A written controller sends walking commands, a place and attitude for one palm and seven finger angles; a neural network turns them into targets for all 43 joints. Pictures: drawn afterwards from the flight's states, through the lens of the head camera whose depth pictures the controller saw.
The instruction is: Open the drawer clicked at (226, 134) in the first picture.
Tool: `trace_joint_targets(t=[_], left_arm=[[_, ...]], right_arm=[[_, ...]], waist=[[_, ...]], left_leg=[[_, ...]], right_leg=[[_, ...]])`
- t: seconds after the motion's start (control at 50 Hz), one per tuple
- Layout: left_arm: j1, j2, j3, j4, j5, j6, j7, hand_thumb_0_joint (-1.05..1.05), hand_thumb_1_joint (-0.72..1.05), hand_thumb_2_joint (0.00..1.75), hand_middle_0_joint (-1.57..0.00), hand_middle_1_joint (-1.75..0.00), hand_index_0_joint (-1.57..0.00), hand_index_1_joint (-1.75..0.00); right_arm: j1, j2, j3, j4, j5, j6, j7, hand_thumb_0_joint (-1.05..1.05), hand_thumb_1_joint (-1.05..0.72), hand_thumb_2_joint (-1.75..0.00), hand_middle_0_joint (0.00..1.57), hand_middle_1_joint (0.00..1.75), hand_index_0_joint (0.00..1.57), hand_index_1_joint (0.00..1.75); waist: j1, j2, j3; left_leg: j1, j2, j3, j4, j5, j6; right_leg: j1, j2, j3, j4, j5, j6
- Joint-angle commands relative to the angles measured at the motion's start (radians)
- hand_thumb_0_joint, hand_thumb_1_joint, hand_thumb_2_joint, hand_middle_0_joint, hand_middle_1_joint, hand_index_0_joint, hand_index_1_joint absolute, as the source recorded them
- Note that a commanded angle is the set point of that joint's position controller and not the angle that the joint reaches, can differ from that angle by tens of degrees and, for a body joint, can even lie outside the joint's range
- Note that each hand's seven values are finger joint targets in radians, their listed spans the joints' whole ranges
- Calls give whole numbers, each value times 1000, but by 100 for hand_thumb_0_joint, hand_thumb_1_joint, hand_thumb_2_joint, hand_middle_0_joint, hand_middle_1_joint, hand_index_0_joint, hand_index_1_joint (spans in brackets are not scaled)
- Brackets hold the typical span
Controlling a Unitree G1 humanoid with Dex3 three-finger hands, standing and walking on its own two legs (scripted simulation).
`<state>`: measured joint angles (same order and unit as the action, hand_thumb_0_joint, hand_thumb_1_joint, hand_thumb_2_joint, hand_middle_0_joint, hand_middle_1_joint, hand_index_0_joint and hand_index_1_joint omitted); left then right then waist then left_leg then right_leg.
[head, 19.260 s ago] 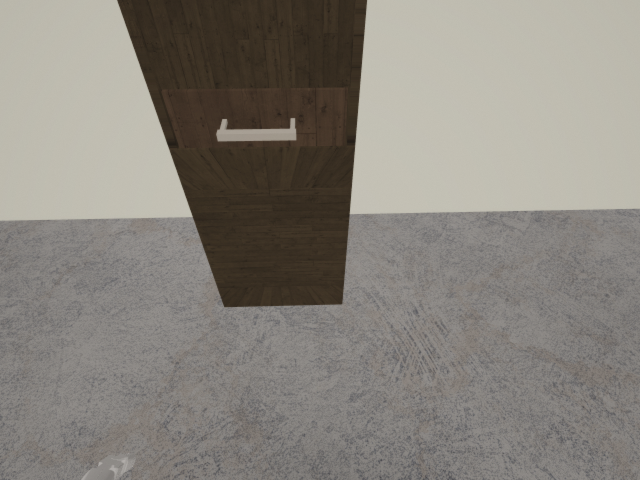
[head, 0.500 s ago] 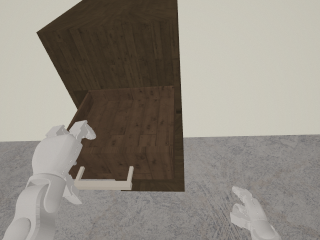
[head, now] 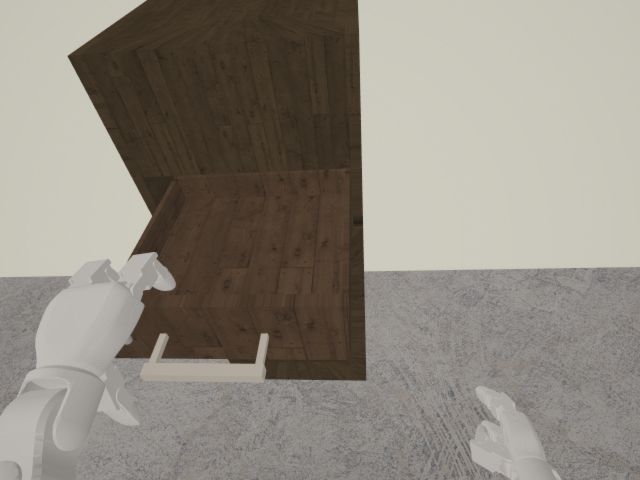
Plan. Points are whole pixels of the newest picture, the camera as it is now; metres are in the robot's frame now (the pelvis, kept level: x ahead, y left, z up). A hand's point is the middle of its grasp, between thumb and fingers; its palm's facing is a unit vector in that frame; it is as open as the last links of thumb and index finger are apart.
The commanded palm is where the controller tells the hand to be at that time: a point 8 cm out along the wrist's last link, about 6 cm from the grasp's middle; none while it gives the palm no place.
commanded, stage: draw the hand back to the body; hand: left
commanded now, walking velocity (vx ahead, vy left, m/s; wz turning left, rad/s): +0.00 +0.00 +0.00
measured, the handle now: (207, 357) +0.26 +0.22 +0.00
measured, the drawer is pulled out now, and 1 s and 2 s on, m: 0.30 0.30 0.30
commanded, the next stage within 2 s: step back with the hand held close in 1.10 s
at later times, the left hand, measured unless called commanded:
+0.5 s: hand (123, 301) +0.22 +0.24 +0.18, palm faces +0.39 -0.85 -0.36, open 12.2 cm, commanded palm +0.16 +0.28 +0.19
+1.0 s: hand (104, 336) +0.19 +0.24 +0.17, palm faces +0.44 -0.81 -0.37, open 7.9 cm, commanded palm +0.14 +0.28 +0.19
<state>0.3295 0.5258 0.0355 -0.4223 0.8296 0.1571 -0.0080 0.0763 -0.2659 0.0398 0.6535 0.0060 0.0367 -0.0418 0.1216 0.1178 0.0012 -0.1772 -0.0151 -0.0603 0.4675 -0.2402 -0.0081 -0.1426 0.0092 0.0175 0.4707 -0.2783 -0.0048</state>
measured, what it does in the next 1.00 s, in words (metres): stands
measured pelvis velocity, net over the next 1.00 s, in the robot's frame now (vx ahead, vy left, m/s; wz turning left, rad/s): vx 0.01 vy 0.00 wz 0.00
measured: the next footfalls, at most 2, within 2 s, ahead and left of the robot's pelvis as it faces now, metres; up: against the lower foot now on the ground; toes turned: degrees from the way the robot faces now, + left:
right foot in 1.72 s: -0.04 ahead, -0.09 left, +0.00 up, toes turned +2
left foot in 2.00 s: -0.07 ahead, +0.13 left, +0.00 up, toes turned +2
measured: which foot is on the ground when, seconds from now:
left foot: down 0.00-1.00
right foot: down 0.00-1.00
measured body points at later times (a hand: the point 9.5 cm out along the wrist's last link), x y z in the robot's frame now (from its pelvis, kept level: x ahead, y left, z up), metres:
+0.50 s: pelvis +0.02 +0.01 +0.00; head +0.01 +0.00 +0.45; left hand +0.19 +0.28 +0.20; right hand +0.21 -0.20 -0.08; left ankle +0.01 +0.13 -0.74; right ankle -0.01 -0.12 -0.74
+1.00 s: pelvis +0.01 +0.00 +0.00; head -0.02 -0.03 +0.45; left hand +0.16 +0.28 +0.19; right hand +0.21 -0.21 -0.07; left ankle +0.01 +0.13 -0.74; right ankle -0.01 -0.12 -0.74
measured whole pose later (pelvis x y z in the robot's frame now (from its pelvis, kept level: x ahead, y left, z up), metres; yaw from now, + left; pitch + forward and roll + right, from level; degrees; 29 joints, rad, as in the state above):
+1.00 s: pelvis +0.01 +0.00 +0.00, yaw +0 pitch -5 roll -1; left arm 0.50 0.31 0.30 -0.48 -0.06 -0.08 0.12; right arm 0.16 -0.21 0.03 0.65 -0.01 -0.12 -0.09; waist 0.07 0.07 0.02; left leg -0.11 0.01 -0.07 0.43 -0.24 -0.02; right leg -0.05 0.03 0.01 0.39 -0.25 -0.01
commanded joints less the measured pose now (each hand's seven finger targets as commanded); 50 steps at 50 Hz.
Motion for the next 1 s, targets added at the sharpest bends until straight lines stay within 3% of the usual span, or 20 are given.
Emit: trace_joint_targets(t=[0.0, 0.02, 0.04, 0.08, 0.1, 0.12, 0.14, 0.16, 0.18, 0.22, 0.24, 0.28, 0.36, 0.48, 0.56, 0.7, 0.84, 0.88, 0.92, 0.98], left_arm=[[-142, 221, 189, -212, 21, -12, 68, 0, -50, 30, -30, -120, -30, -120], [-143, 254, 229, -220, 5, -10, 77, 0, -50, 30, -30, -120, -30, -120], [-142, 206, 185, -220, 19, -11, 77, 0, -50, 30, -30, -120, -30, -120], [-90, 211, 196, -212, 9, -5, 77, 0, -50, 30, -30, -120, -30, -120], [-187, -134, 191, -277, -733, -131, 86, 0, -47, 32, -30, -118, -30, -118], [-105, -31, 255, -205, -770, -185, 105, 0, -43, 33, -29, -115, -29, -115], [-46, -59, 239, -173, -767, -205, 109, 0, -40, 34, -29, -113, -29, -113], [-16, -30, 299, -227, -831, -228, 117, 0, -36, 36, -29, -111, -29, -111], [-50, -12, 313, -289, -850, -247, 123, 0, -32, 37, -29, -109, -29, -109], [-93, 47, 371, -349, -864, -281, 149, 0, -26, 40, -28, -104, -28, -104], [-79, -12, 332, -370, -862, -295, 151, 0, -22, 42, -28, -102, -28, -102], [-9, -32, 325, -338, -871, -297, 151, 0, -15, 45, -27, -98, -27, -98], [36, -58, 316, -314, -877, -298, 140, 0, -1, 51, -26, -88, -26, -88], [111, -58, 339, -301, -886, -295, 127, 0, 20, 60, -25, -75, -25, -75], [124, -31, 371, -328, -885, -302, 134, 0, 34, 66, -24, -66, -24, -66], [133, -24, 386, -306, -887, -296, 143, 0, 58, 76, -22, -50, -22, -50], [94, -42, 371, -259, -891, -297, 140, 0, 83, 87, -21, -34, -21, -34], [91, -40, 371, -262, -890, -300, 141, 0, 90, 90, -20, -30, -20, -30], [72, -24, 378, -286, -889, -305, 143, 0, 90, 90, -20, -30, -20, -30], [85, -31, 376, -273, -889, -307, 145, 0, 90, 90, -20, -30, -20, -30]], right_arm=[[-209, -68, -29, -189, 2, -49, 3, 0, -90, -90, 20, 30, 20, 30], [-220, -70, -29, -189, 9, -54, 1, 0, -90, -90, 20, 30, 20, 30], [-214, -58, -21, -194, 2, -55, 7, 0, -90, -90, 20, 30, 20, 30], [-206, -71, -36, -185, 4, -42, 6, 0, -90, -90, 20, 30, 20, 30], [-136, 0, -26, -262, 11, -109, -9, 0, -90, -90, 20, 30, 20, 30], [-143, -24, -17, -223, -6, -155, -25, 0, -90, -90, 20, 30, 20, 30], [-132, -22, -11, -221, -7, -171, -28, 0, -90, -90, 20, 30, 20, 30], [-103, -31, -17, -215, -8, -168, -40, 0, -90, -90, 20, 30, 20, 30], [-106, -38, -18, -219, -11, -177, -49, 0, -90, -90, 20, 30, 20, 30], [-94, -42, -15, -201, -22, -204, -60, 0, -90, -90, 20, 30, 20, 30], [-81, -20, -7, -203, -24, -216, -58, 0, -90, -90, 20, 30, 20, 30], [-57, -24, -7, -193, -23, -224, -49, 0, -90, -90, 20, 30, 20, 30], [-47, -28, -16, -187, -23, -228, -37, 0, -90, -90, 20, 30, 20, 30], [-44, -37, -38, -190, -20, -212, -28, 0, -90, -90, 20, 30, 20, 30], [-43, -36, -42, -190, -16, -208, -33, 0, -90, -90, 20, 30, 20, 30], [-44, -37, -50, -180, -13, -203, -46, 0, -90, -90, 20, 30, 20, 30], [-58, -37, -48, -173, -12, -200, -53, 0, -90, -90, 20, 30, 20, 30], [-61, -35, -47, -175, -13, -202, -55, 0, -90, -90, 20, 30, 20, 30], [-67, -40, -49, -177, -14, -208, -57, 0, -90, -90, 20, 30, 20, 30], [-62, -32, -44, -176, -16, -211, -58, 0, -90, -90, 20, 30, 20, 30]], waist=[[12, -68, -136], [10, -50, -130], [13, -53, -155], [8, -53, -136], [-100, -186, -40], [-83, -215, -58], [-77, -187, -28], [-67, -205, -67], [-63, -150, -93], [-54, -21, -108], [-53, 32, -126], [-53, 58, -83], [-56, 6, -48], [-52, -99, -97], [-50, -39, -124], [-57, -72, -98], [-64, -73, -15], [-62, -87, -20], [-59, -49, -28], [-57, -78, -37]], left_leg=[[39, -23, 60, -49, 215, 27], [30, -17, 57, -44, 200, 21], [40, -23, 58, -41, 218, 25], [41, -20, 57, -52, 234, 23], [138, 17, 58, -24, 152, 50], [144, 24, 51, -35, 106, 44], [122, 24, 55, -41, 98, 44], [128, 26, 45, -57, 119, 37], [129, 21, 51, -64, 134, 32], [128, 20, 53, -68, 135, 19], [127, 16, 48, -71, 170, 16], [103, 22, 45, -80, 231, 7], [86, 35, 42, -80, 319, 2], [98, 38, 52, -68, 376, 7], [101, 32, 60, -65, 368, 3], [105, 26, 66, -66, 328, 8], [85, 20, 61, -93, 190, 10], [89, 18, 61, -92, 175, 15], [96, 14, 61, -94, 163, 12], [95, 14, 59, -95, 155, 14]], right_leg=[[5, 7, -42, -82, 181, -5], [8, 11, -35, -81, 170, -9], [8, 5, -45, -75, 170, -9], [14, 11, -47, -81, 197, -6], [-44, 32, -67, -102, 176, -7], [-32, 38, -57, -100, 134, -7], [-41, 27, -61, -98, 119, -6], [-9, 19, -71, -109, 121, -1], [13, 8, -67, -106, 137, 1], [30, 0, -50, -106, 140, -6], [43, -5, -56, -97, 164, -13], [54, -4, -63, -91, 215, -17], [63, -1, -68, -86, 283, -16], [87, 1, -68, -85, 350, -8], [93, -3, -64, -90, 351, -9], [66, 3, -62, -108, 335, -3], [19, 5, -54, -153, 200, -1], [18, 4, -49, -158, 183, -1], [19, 5, -43, -170, 168, -4], [26, 3, -43, -168, 156, -1]])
